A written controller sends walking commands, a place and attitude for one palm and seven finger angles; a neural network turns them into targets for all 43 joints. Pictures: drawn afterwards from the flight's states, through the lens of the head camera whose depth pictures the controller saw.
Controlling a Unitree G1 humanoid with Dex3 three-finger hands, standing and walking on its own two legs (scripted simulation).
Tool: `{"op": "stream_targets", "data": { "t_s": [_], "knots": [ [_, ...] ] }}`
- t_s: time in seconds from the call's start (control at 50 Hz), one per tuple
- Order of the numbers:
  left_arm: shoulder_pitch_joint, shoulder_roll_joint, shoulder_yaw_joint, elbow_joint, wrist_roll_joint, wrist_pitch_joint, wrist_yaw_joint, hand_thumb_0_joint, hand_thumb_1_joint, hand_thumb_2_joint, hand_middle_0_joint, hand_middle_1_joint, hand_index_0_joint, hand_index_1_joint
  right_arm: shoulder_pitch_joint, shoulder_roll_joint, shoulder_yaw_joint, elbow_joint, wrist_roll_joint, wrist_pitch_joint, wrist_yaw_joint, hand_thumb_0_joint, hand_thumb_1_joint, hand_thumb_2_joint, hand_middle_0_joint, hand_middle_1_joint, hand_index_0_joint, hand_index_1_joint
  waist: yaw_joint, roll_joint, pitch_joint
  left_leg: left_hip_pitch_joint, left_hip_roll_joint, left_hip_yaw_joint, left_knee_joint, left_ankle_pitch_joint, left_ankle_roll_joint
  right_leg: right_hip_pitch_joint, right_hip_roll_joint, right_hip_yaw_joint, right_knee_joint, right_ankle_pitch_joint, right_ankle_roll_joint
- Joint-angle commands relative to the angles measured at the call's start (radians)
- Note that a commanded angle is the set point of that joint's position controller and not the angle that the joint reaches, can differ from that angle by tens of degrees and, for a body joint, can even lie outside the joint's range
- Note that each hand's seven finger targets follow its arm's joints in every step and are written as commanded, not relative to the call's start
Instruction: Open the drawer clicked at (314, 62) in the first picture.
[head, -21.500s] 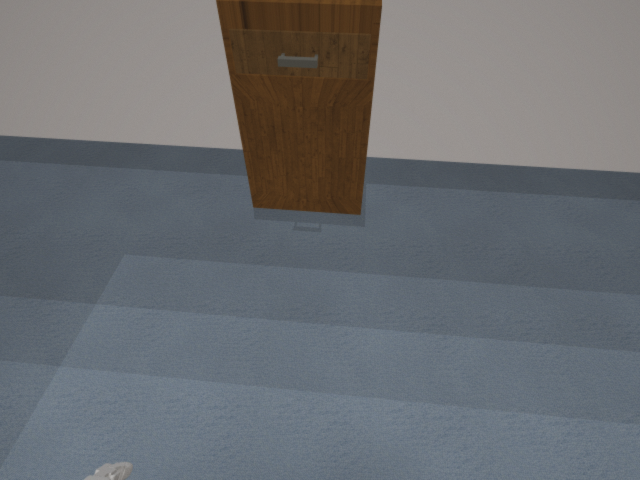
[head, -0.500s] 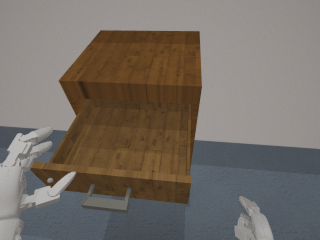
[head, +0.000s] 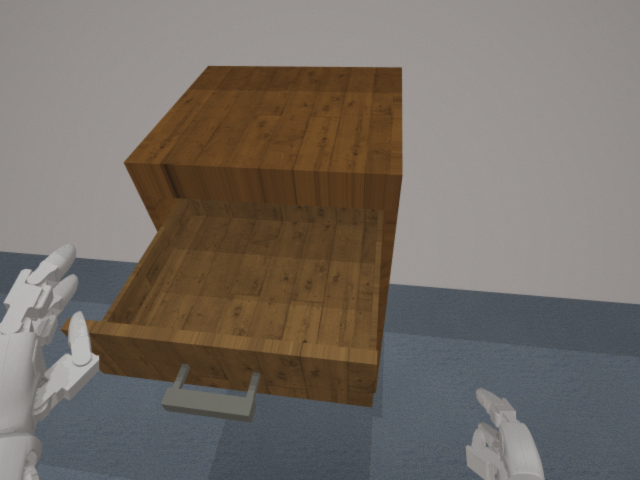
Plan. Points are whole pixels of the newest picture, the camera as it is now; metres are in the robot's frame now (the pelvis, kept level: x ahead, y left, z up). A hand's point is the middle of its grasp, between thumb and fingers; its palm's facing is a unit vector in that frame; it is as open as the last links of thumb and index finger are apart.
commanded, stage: step back with the hand held close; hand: left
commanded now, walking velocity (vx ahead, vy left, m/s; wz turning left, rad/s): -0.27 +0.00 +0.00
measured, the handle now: (214, 389) +0.25 +0.19 -0.06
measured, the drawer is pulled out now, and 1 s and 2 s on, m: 0.30 0.30 0.30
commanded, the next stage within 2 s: stop stepping back and stand still in 1.34 s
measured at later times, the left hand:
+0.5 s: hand (36, 399) +0.14 +0.27 +0.15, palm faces +0.28 -0.81 -0.51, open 7.4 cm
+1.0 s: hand out of the picture +0.11 +0.28 +0.16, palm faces +0.33 -0.82 -0.47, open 7.4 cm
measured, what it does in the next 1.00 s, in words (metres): walks backwards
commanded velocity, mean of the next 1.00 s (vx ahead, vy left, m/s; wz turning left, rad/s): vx -0.30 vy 0.00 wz -0.01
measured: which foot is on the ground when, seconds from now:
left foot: down 0.00-1.00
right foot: down 0.00-0.86, up 0.88-1.00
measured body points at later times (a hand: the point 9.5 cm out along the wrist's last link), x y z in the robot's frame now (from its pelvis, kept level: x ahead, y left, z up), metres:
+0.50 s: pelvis -0.05 +0.03 -0.01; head -0.01 +0.04 +0.44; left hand +0.12 +0.31 +0.18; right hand +0.13 -0.21 -0.09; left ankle +0.00 +0.13 -0.74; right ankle -0.05 -0.08 -0.74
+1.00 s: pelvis -0.10 +0.04 -0.01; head -0.05 +0.07 +0.44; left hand +0.08 +0.32 +0.19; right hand +0.08 -0.19 -0.08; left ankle +0.00 +0.13 -0.74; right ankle -0.13 -0.10 -0.72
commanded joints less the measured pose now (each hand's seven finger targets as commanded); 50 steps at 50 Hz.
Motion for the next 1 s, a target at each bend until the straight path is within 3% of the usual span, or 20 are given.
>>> {"op": "stream_targets", "data": {
  "t_s": [0.0,0.02,0.06,0.12,0.22,0.28,0.36,0.4,0.48,0.52,0.6,0.68,0.72,0.74,0.78,0.82,0.84,0.86,0.9,0.98],
  "knots": [
    [-0.192,0.325,0.277,-0.301,0.010,-0.108,0.022,0.000,0.900,0.900,-0.200,-0.300,-0.200,-0.300,-0.102,-0.113,-0.033,-0.198,0.006,-0.034,-0.004,0.000,-0.900,-0.900,0.200,0.300,0.200,0.300,-0.035,-0.073,0.040,0.007,0.027,-0.026,0.028,0.213,0.061,-0.203,-0.120,0.114,-0.145,0.397,0.049],
    [-0.099,0.236,0.220,-0.181,0.016,-0.109,0.010,0.000,0.900,0.900,-0.200,-0.300,-0.200,-0.300,-0.098,-0.087,-0.035,-0.173,0.006,-0.019,-0.002,0.000,-0.900,-0.900,0.200,0.300,0.200,0.300,-0.045,-0.151,0.027,0.000,0.026,-0.034,0.055,0.198,0.057,-0.192,-0.142,0.097,-0.141,0.419,0.048],
    [-0.017,0.178,0.163,-0.177,0.022,-0.117,-0.004,0.000,0.900,0.900,-0.200,-0.300,-0.200,-0.300,-0.111,-0.098,-0.040,-0.195,0.008,0.000,0.003,0.000,-0.900,-0.900,0.200,0.300,0.200,0.300,-0.049,-0.141,-0.027,-0.006,0.024,-0.018,0.085,0.218,0.060,-0.172,-0.163,0.103,-0.109,0.506,0.062],
    [0.067,0.183,0.176,-0.233,0.023,-0.134,0.000,0.000,0.900,0.900,-0.200,-0.300,-0.200,-0.300,-0.117,-0.110,-0.049,-0.215,0.007,0.018,0.007,0.000,-0.900,-0.900,0.200,0.300,0.200,0.300,-0.043,-0.040,-0.127,0.003,0.041,-0.019,0.055,0.336,0.062,-0.116,-0.155,0.085,-0.044,0.500,0.056],
    [0.122,0.220,0.215,-0.297,0.017,-0.137,0.016,0.000,0.900,0.900,-0.200,-0.300,-0.200,-0.300,-0.122,-0.108,-0.065,-0.234,0.015,0.045,0.001,0.000,-0.900,-0.900,0.200,0.300,0.200,0.300,-0.049,-0.075,-0.174,-0.034,0.070,-0.048,0.052,0.390,0.060,-0.108,-0.142,0.075,-0.004,0.426,0.048],
    [0.121,0.250,0.239,-0.347,0.015,-0.143,0.028,0.000,0.900,0.900,-0.200,-0.300,-0.200,-0.300,-0.116,-0.119,-0.074,-0.234,0.014,0.043,-0.006,0.000,-0.900,-0.900,0.200,0.300,0.200,0.300,-0.052,-0.033,-0.182,-0.061,0.085,-0.073,0.039,0.366,0.059,-0.121,-0.137,0.074,0.015,0.359,0.037],
    [0.135,0.237,0.234,-0.351,0.012,-0.152,0.036,0.000,0.900,0.900,-0.200,-0.300,-0.200,-0.300,-0.111,-0.116,-0.072,-0.239,0.014,0.030,-0.009,0.000,-0.900,-0.900,0.200,0.300,0.200,0.300,-0.050,-0.002,-0.146,-0.159,0.117,-0.126,-0.023,0.254,0.071,-0.127,-0.103,0.059,0.056,0.216,0.043],
    [0.144,0.232,0.233,-0.359,0.013,-0.157,0.039,0.000,0.900,0.900,-0.200,-0.300,-0.200,-0.300,-0.106,-0.117,-0.068,-0.239,0.011,0.018,-0.008,0.000,-0.900,-0.900,0.200,0.300,0.200,0.300,-0.049,0.047,-0.145,-0.220,0.136,-0.150,-0.071,0.156,0.079,-0.105,-0.085,0.046,0.100,0.141,0.045],
    [0.129,0.233,0.245,-0.374,0.019,-0.170,0.044,0.000,0.900,0.900,-0.200,-0.300,-0.200,-0.300,-0.098,-0.127,-0.068,-0.240,0.009,-0.012,-0.005,0.000,-0.900,-0.900,0.200,0.300,0.200,0.300,-0.051,0.074,-0.125,-0.358,0.157,-0.181,-0.121,-0.063,0.093,-0.061,-0.067,0.052,0.160,0.071,0.047],
    [0.123,0.222,0.240,-0.382,0.021,-0.177,0.045,0.000,0.900,0.900,-0.200,-0.300,-0.200,-0.300,-0.088,-0.125,-0.064,-0.241,0.010,-0.026,-0.002,0.000,-0.900,-0.900,0.200,0.300,0.200,0.300,-0.054,0.053,-0.118,-0.407,0.160,-0.188,-0.124,-0.146,0.096,-0.050,-0.066,0.055,0.175,0.062,0.049],
    [0.109,0.219,0.240,-0.369,0.019,-0.180,0.050,0.000,0.900,0.900,-0.200,-0.300,-0.200,-0.300,-0.074,-0.118,-0.063,-0.234,0.012,-0.038,0.000,0.000,-0.900,-0.900,0.200,0.300,0.200,0.300,-0.063,-0.028,-0.109,-0.397,0.120,-0.152,-0.046,-0.211,0.079,-0.117,-0.105,0.108,0.103,0.034,0.035],
    [0.075,0.234,0.232,-0.375,0.016,-0.185,0.066,0.000,0.900,0.900,-0.200,-0.300,-0.200,-0.300,-0.058,-0.121,-0.071,-0.197,0.006,-0.040,0.002,0.000,-0.900,-0.900,0.200,0.300,0.200,0.300,-0.081,-0.124,-0.093,-0.191,0.018,-0.068,0.217,-0.146,0.031,-0.377,-0.239,0.247,-0.095,-0.083,-0.043],
    [0.063,0.212,0.208,-0.378,0.016,-0.179,0.069,0.000,0.900,0.900,-0.200,-0.300,-0.200,-0.300,-0.059,-0.105,-0.064,-0.183,0.000,-0.034,0.004,0.000,-0.900,-0.900,0.200,0.300,0.200,0.300,-0.084,-0.157,-0.100,-0.141,0.007,-0.049,0.258,-0.073,0.025,-0.394,-0.273,0.217,-0.078,0.022,-0.055],
    [0.061,0.220,0.217,-0.387,0.017,-0.181,0.071,0.000,0.900,0.900,-0.200,-0.300,-0.200,-0.300,-0.066,-0.105,-0.063,-0.183,-0.001,-0.033,0.004,0.000,-0.900,-0.900,0.200,0.300,0.200,0.300,-0.081,-0.144,-0.102,-0.134,0.017,-0.058,0.214,-0.043,0.028,-0.380,-0.259,0.179,-0.049,0.060,-0.047],
    [0.072,0.254,0.247,-0.411,0.018,-0.184,0.072,0.000,0.900,0.900,-0.200,-0.300,-0.200,-0.300,-0.092,-0.115,-0.065,-0.198,0.001,-0.032,-0.005,0.000,-0.900,-0.900,0.200,0.300,0.200,0.300,-0.071,-0.035,-0.085,-0.167,0.090,-0.142,0.050,-0.020,0.047,-0.354,-0.167,0.120,0.030,0.019,-0.006],
    [0.092,0.241,0.253,-0.422,0.024,-0.201,0.067,0.000,0.900,0.900,-0.200,-0.300,-0.200,-0.300,-0.105,-0.120,-0.054,-0.222,0.001,-0.044,-0.006,0.000,-0.900,-0.900,0.200,0.300,0.200,0.300,-0.062,0.166,-0.083,-0.400,0.236,-0.296,-0.208,-0.169,0.096,-0.158,-0.034,0.031,0.261,-0.101,0.048],
    [0.079,0.245,0.267,-0.420,0.035,-0.203,0.066,0.000,0.900,0.900,-0.200,-0.300,-0.200,-0.300,-0.098,-0.112,-0.056,-0.222,-0.010,-0.049,-0.005,0.000,-0.900,-0.900,0.200,0.300,0.200,0.300,-0.060,0.205,-0.084,-0.474,0.279,-0.358,-0.268,-0.227,0.128,-0.114,-0.015,0.045,0.380,-0.142,0.053],
    [0.076,0.244,0.266,-0.427,0.034,-0.207,0.066,0.000,0.900,0.900,-0.200,-0.300,-0.200,-0.300,-0.083,-0.102,-0.059,-0.217,-0.016,-0.055,-0.003,0.000,-0.900,-0.900,0.200,0.300,0.200,0.300,-0.058,0.164,-0.095,-0.440,0.286,-0.355,-0.244,-0.140,0.143,-0.141,-0.021,0.066,0.425,-0.155,0.048],
    [0.109,0.230,0.254,-0.417,0.024,-0.210,0.063,0.000,0.900,0.900,-0.200,-0.300,-0.200,-0.300,-0.064,-0.103,-0.067,-0.194,-0.018,-0.069,0.007,0.000,-0.900,-0.900,0.200,0.300,0.200,0.300,-0.053,0.088,-0.155,-0.249,0.274,-0.288,-0.120,0.191,0.149,-0.226,-0.031,0.071,0.357,-0.175,0.047],
    [0.125,0.220,0.230,-0.414,0.015,-0.210,0.038,0.000,0.900,0.900,-0.200,-0.300,-0.200,-0.300,-0.062,-0.125,-0.067,-0.169,-0.019,-0.091,0.029,0.000,-0.900,-0.900,0.200,0.300,0.200,0.300,-0.047,0.144,-0.195,-0.093,0.249,-0.218,-0.081,0.390,0.136,-0.238,-0.013,0.043,0.242,-0.120,0.057]
  ]
}}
